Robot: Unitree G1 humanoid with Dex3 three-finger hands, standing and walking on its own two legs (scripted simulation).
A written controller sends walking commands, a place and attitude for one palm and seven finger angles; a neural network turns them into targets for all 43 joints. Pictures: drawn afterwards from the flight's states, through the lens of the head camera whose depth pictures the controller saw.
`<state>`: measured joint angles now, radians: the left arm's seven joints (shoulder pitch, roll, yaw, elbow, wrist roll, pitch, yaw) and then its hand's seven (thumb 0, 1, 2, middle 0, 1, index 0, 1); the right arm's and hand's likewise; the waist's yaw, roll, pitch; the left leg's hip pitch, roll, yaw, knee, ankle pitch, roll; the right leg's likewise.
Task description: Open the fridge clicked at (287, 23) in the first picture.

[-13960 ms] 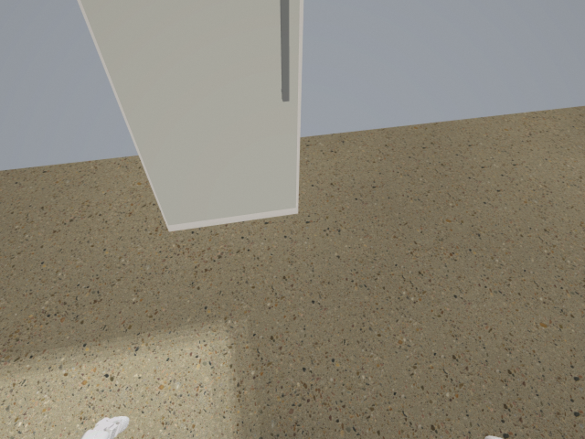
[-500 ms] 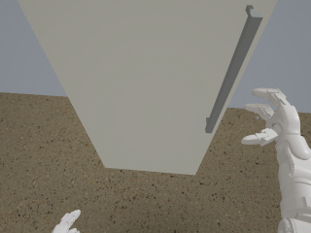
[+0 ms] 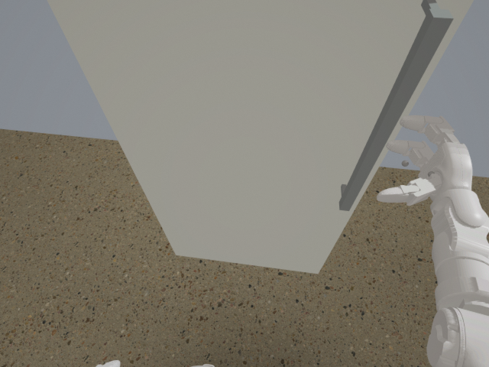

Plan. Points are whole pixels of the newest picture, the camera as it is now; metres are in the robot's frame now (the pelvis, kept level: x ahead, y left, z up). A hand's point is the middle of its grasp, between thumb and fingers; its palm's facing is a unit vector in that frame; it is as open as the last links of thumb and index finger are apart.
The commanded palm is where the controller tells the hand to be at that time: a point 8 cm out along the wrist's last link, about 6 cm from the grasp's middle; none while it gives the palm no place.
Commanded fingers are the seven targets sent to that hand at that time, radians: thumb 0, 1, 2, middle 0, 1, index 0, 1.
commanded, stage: move the hooked fingers beside the handle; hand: right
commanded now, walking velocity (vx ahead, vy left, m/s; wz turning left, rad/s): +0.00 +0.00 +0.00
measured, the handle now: (374, 133) +0.49 -0.16 +0.11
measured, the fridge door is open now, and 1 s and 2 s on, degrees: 0 0 0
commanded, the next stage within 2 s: feel for the door with the fingertips in 0.94 s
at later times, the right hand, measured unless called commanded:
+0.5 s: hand (405, 173) +0.42 -0.20 +0.10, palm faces +0.01 +1.00 +0.01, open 14.0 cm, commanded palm +0.39 -0.25 +0.10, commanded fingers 0.00 0.50 -0.30 0.30 1.20 0.30 1.20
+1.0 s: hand (413, 173) +0.42 -0.21 +0.10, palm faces +0.00 +1.00 +0.02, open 14.0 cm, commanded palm +0.39 -0.26 +0.10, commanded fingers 0.00 0.50 -0.30 0.30 1.20 0.30 1.20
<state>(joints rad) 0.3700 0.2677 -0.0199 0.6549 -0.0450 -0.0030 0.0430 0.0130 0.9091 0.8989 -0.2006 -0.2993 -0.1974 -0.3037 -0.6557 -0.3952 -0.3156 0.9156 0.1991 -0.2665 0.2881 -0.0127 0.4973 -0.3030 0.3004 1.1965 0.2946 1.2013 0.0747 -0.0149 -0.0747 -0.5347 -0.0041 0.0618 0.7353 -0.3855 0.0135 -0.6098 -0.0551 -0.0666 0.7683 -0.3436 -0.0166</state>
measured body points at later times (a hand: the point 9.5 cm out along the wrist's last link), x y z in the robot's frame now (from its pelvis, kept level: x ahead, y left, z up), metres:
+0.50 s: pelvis -0.02 +0.00 +0.00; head +0.04 -0.01 +0.44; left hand +0.08 +0.26 -0.11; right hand +0.41 -0.25 +0.10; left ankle -0.02 +0.11 -0.71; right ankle +0.02 -0.11 -0.71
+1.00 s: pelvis -0.01 +0.00 +0.00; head +0.04 -0.01 +0.45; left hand +0.05 +0.26 -0.11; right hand +0.41 -0.26 +0.10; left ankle -0.02 +0.11 -0.71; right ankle +0.02 -0.11 -0.71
